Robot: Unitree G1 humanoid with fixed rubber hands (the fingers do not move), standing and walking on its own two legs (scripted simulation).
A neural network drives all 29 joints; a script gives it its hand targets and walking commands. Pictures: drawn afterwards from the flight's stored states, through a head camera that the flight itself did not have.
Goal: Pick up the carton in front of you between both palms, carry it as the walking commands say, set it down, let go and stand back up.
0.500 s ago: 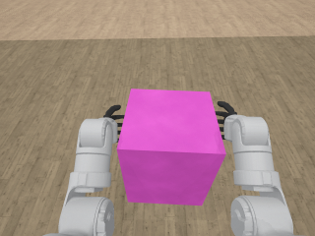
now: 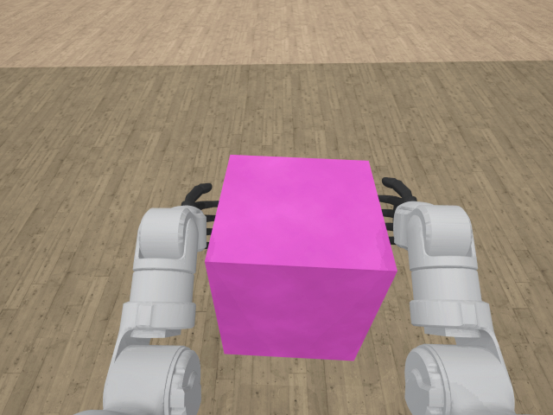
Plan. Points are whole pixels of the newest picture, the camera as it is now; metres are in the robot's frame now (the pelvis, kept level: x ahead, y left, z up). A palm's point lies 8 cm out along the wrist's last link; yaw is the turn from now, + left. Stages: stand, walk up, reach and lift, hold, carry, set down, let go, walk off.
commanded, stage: carry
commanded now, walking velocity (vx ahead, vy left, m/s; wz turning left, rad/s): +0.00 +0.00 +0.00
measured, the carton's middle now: (293, 260) +0.34 +0.00 +0.05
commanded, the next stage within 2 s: none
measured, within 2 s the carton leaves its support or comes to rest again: neither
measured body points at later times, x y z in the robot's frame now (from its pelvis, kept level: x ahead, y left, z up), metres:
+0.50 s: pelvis -0.01 +0.00 +0.00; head -0.03 +0.00 +0.45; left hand +0.34 +0.15 +0.12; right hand +0.35 -0.16 +0.12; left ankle +0.06 +0.10 -0.73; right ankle +0.03 -0.11 -0.73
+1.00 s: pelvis -0.02 +0.00 +0.00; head -0.03 +0.00 +0.45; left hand +0.34 +0.14 +0.12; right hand +0.34 -0.16 +0.12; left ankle +0.06 +0.10 -0.73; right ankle +0.03 -0.11 -0.73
